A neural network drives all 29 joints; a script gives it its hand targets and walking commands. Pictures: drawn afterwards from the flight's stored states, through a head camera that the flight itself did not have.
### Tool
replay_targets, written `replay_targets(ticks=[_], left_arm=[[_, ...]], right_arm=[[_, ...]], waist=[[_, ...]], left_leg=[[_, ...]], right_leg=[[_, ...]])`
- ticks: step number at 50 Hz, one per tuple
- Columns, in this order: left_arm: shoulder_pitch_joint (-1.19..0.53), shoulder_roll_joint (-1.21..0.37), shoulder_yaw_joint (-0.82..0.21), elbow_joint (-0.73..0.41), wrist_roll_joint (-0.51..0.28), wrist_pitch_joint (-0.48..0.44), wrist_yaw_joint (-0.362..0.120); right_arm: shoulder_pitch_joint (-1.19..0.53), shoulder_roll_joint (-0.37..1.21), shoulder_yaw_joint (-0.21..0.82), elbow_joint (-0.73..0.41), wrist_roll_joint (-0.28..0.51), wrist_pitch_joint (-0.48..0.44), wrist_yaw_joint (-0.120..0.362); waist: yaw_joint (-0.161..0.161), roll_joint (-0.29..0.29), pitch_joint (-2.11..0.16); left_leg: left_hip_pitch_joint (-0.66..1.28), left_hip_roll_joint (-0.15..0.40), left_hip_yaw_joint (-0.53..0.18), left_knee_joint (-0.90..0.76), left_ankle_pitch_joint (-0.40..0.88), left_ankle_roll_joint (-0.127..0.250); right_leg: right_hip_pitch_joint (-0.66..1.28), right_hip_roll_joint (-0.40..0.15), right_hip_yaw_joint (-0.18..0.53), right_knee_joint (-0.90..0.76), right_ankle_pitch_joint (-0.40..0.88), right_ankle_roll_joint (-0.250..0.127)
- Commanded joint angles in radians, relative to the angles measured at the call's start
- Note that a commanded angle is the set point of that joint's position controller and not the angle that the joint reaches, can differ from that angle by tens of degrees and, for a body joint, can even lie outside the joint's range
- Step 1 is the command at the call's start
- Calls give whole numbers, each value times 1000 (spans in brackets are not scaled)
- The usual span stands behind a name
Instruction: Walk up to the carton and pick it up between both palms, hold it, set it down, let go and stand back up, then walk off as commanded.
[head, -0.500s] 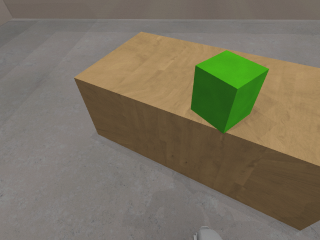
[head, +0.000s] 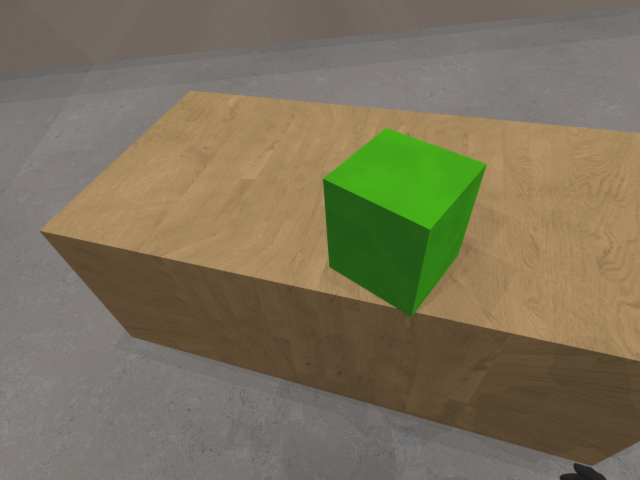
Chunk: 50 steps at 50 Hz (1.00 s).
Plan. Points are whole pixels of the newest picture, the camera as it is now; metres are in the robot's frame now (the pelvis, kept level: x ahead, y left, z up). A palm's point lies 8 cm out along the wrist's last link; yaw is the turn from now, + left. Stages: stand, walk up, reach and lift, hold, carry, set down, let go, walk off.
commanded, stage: walk up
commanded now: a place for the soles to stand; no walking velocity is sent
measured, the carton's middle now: (398, 221) +0.60 -0.12 -0.08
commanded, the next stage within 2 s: none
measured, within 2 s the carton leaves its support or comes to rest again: neither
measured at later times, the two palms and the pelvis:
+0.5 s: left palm (133, 444) +0.21 +0.31 -0.11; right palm out of the picture +0.15 -0.31 -0.07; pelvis +0.13 +0.01 -0.01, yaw -4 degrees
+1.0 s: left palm (174, 401) +0.27 +0.26 -0.10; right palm out of the picture +0.13 -0.35 -0.07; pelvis +0.13 -0.02 +0.00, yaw -10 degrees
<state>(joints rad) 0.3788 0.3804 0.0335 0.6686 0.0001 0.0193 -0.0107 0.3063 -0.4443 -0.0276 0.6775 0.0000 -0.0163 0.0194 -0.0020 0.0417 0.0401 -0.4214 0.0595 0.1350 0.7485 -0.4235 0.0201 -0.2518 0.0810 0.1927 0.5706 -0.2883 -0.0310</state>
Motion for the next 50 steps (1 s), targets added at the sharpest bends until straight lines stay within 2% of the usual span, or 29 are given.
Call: replay_targets(ticks=[1,2,3,4,5,6,7,9,11,12,14,18,23,27,28,29,30,31,32,34,37,41,43,45,46,47,48,49,50], left_arm=[[-96,186,66,-176,21,-7,7],[-63,110,51,-166,21,-11,8],[-23,89,53,-167,34,-12,14],[19,182,85,-160,48,-7,19],[-4,232,99,-165,53,5,11],[10,227,101,-155,52,9,0],[31,213,94,-131,50,7,-7],[85,187,79,-79,39,3,-13],[74,158,70,-50,22,11,-6],[65,142,64,-45,15,16,-1],[47,124,54,-45,14,23,6],[-21,126,47,-62,32,38,11],[-120,148,47,-114,53,54,-12],[-60,198,69,-114,49,55,-36],[-16,227,78,-92,44,48,-37],[-11,309,97,-78,34,43,-33],[-52,343,103,-86,17,49,-29],[-31,322,108,-102,11,47,-22],[-62,315,109,-107,6,47,-12],[-116,281,94,-120,6,52,-1],[-140,250,81,-127,13,58,2],[-107,252,84,-117,18,66,6],[-155,254,78,-122,17,68,5],[-220,244,66,-126,5,64,2],[-226,219,55,-127,-6,58,-2],[-225,192,53,-129,-5,51,-7],[-186,229,86,-115,31,54,-5],[-139,253,101,-107,37,56,-12],[-112,244,103,-108,36,59,-21]], right_arm=[[213,-164,-92,-72,-30,-69,-32],[285,-238,-113,-58,-45,-73,-44],[302,-318,-131,-80,-59,-58,-58],[232,-313,-136,-116,-60,-50,-69],[200,-280,-134,-122,-56,-57,-70],[170,-249,-127,-121,-56,-64,-70],[158,-230,-123,-120,-53,-68,-72],[149,-222,-123,-134,-39,-68,-73],[151,-181,-117,-141,-27,-59,-68],[141,-164,-113,-151,-25,-50,-67],[117,-140,-108,-172,-21,-28,-68],[133,-146,-106,-171,-13,3,-72],[161,-187,-104,-153,-13,13,-81],[41,-225,-103,-164,-12,17,-85],[32,-213,-97,-157,-12,21,-81],[80,-181,-92,-145,-16,27,-76],[93,-154,-76,-150,-8,35,-69],[60,-169,-79,-156,5,43,-72],[58,-174,-80,-152,9,43,-76],[87,-173,-81,-125,3,32,-74],[86,-174,-80,-101,-1,31,-62],[88,-169,-76,-96,8,28,-62],[147,-172,-78,-68,11,24,-68],[200,-188,-88,-46,10,14,-74],[206,-225,-100,-48,4,7,-80],[151,-292,-120,-69,-7,1,-86],[31,-280,-117,-110,-34,-1,-91],[-24,-242,-110,-140,-40,-10,-98],[-33,-218,-107,-146,-35,-16,-100]], waist=[[-77,-169,-59],[-104,-8,-132],[-94,94,-102],[-52,-23,-33],[-43,-89,26],[-22,-90,73],[-9,-83,94],[12,10,62],[18,53,15],[22,73,-8],[25,89,-14],[1,76,3],[-25,74,15],[53,41,56],[84,-33,38],[76,-265,4],[59,-354,29],[92,-299,28],[80,-238,63],[48,-162,46],[44,-203,-11],[59,-233,-14],[33,-263,-35],[-12,-258,-75],[-33,-173,-93],[-51,87,-65],[-8,95,36],[28,-1,46],[46,-42,60]], left_leg=[[418,-14,-110,-344,340,-4],[615,145,-277,-378,197,20],[627,422,-595,-488,-107,65],[512,514,-689,-571,-293,111],[387,497,-623,-597,-395,99],[351,435,-511,-572,-310,61],[337,368,-376,-536,-124,5],[352,261,-154,-467,351,-105],[372,182,-1,-393,754,-124],[385,158,38,-367,863,-118],[405,138,60,-344,906,-82],[479,162,43,-274,835,-21],[480,281,-6,-199,725,60],[243,322,-10,-112,488,103],[150,256,10,9,325,77],[77,75,42,259,58,27],[-5,-69,-29,383,-307,5],[-5,-87,-136,462,-301,6],[-11,-70,-167,485,-267,12],[7,-45,-195,437,-195,28],[68,-63,-158,229,-160,15],[125,-93,-158,-18,-143,6],[215,-98,-142,-139,-64,11],[393,-83,-135,-281,93,32],[471,30,-221,-405,54,82],[397,322,-496,-535,-74,199],[229,478,-544,-522,-30,281],[159,438,-451,-497,36,256],[120,381,-349,-465,104,217]], right_leg=[[-237,-67,207,17,-147,-86],[-401,26,97,251,-222,-35],[-560,78,10,467,-321,14],[-574,3,3,569,-279,45],[-527,-54,13,601,-220,56],[-508,-72,5,589,-150,60],[-479,-86,-8,562,-79,62],[-404,-60,-77,512,-1,58],[-338,-40,-115,498,62,54],[-319,-30,-128,493,89,54],[-314,-23,-156,454,128,54],[-337,-28,-183,311,162,49],[-329,-83,-220,180,113,27],[-113,-118,-181,65,90,-22],[17,-112,-122,-10,201,-53],[67,-171,126,-111,397,-114],[33,-222,356,-203,322,-173],[-31,-284,468,-277,133,-234],[-81,-279,464,-319,-31,-231],[-58,-213,364,-293,-89,-169],[-41,-154,270,-295,-168,-85],[-51,-168,310,-333,-106,-54],[-96,-168,294,-358,-77,-8],[-196,-118,218,-315,-33,74],[-279,-29,109,-188,-34,148],[-363,86,-53,201,-106,145],[-403,5,-57,482,-211,106],[-350,-18,-14,606,-187,92],[-318,-25,-6,641,-154,89]])
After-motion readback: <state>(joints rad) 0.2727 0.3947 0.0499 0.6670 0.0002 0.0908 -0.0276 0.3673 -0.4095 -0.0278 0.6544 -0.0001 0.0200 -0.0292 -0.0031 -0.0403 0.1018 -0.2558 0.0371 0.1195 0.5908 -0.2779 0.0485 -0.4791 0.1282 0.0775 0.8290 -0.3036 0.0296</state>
